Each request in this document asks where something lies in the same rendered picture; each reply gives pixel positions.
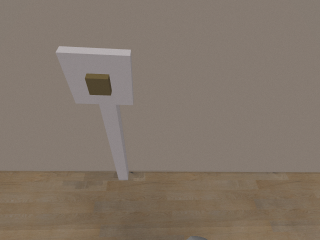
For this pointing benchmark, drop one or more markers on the panel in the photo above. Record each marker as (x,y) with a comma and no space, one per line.
(76,62)

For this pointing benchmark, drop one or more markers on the button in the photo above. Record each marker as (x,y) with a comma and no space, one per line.
(98,84)

